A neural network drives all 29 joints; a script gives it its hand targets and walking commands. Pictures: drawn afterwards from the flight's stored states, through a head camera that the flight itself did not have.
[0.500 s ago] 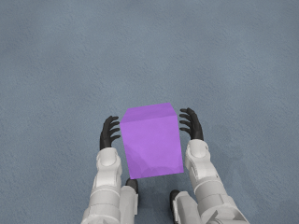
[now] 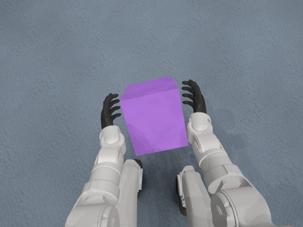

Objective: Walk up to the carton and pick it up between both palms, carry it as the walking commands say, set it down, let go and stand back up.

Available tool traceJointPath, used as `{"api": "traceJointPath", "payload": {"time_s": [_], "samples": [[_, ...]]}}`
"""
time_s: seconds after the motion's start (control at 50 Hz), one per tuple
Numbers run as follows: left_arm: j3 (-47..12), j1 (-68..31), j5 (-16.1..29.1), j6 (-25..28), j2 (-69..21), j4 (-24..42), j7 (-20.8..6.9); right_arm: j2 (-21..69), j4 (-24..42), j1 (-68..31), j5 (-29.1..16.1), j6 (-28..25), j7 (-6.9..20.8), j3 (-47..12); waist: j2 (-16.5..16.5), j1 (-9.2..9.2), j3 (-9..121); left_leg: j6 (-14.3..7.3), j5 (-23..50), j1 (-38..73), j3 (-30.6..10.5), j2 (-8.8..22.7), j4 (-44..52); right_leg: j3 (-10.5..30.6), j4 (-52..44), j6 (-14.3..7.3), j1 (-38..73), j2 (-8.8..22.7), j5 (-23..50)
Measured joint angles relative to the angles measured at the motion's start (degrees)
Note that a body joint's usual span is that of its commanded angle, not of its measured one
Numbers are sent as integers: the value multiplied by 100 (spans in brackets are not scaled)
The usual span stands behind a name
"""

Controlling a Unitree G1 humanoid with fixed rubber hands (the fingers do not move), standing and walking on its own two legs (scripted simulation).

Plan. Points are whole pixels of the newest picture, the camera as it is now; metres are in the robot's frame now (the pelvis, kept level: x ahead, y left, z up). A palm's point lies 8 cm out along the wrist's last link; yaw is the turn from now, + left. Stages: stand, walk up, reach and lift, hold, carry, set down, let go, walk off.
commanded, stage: set down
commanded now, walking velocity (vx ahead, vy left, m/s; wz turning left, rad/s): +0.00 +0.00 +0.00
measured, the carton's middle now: (154, 112) +0.43 +0.03 -0.22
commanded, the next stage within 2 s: none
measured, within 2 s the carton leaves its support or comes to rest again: neither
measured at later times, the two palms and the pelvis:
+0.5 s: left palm (118, 114) +0.41 +0.14 -0.19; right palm (193, 103) +0.45 -0.10 -0.18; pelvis +0.00 -0.02 -0.09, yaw -1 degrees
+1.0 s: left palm (117, 112) +0.44 +0.16 -0.26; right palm (184, 102) +0.48 -0.08 -0.25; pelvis -0.01 -0.01 -0.15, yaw -2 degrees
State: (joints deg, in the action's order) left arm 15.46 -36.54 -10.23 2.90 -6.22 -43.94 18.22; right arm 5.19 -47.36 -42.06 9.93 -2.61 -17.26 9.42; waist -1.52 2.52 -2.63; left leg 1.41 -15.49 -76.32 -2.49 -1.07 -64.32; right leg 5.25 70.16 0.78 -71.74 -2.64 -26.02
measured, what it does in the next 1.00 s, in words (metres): lowers itself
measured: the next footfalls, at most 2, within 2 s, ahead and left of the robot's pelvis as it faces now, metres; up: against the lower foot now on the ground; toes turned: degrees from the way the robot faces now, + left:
none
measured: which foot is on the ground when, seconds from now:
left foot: down 0.00-1.00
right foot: down 0.00-1.00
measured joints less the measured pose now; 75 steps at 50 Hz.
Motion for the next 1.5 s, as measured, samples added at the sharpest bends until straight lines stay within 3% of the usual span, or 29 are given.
{"api": "traceJointPath", "payload": {"time_s": [0.26,0.42,0.58,0.74,0.96,1.1,1.5], "samples": [[329,-463,93,-474,6,377,-116,0,-8,-577,-42,327,-39,140,-16,9,542,59,-400,-1558,-26,71,-1211,0,1162,130,-1523,-171,-368],[820,-810,93,-680,8,297,-476,50,-32,-893,-42,626,233,526,-107,11,682,146,-548,-2124,-45,101,-1684,0,1695,130,-2129,-259,-524],[1090,-1020,92,-855,8,440,-612,50,-31,-1243,-41,847,161,547,-141,117,759,200,-616,-2717,-62,164,-2109,0,2144,130,-2762,-377,-572],[1509,-1420,72,-1046,31,440,-854,49,-33,-1611,19,1047,277,795,-170,142,760,221,-597,-3218,-71,150,-2415,1,2489,130,-3280,-414,-574],[1662,-1832,-76,-1263,178,538,-956,50,-56,-2067,197,1194,476,1075,-201,143,752,209,-622,-3941,-82,141,-2817,1,2879,163,-3988,-464,-607],[1677,-2047,-76,-1356,281,631,-1013,29,-55,-2348,225,1261,419,1086,-214,147,594,205,-634,-4310,-87,121,-3073,1,3127,209,-4334,-478,-637],[1634,-3071,-76,-1503,652,453,-1112,-383,-58,-3249,267,1510,594,1081,-221,147,-148,207,-613,-5122,-96,30,-3860,1,3972,290,-5110,-512,-718]]}}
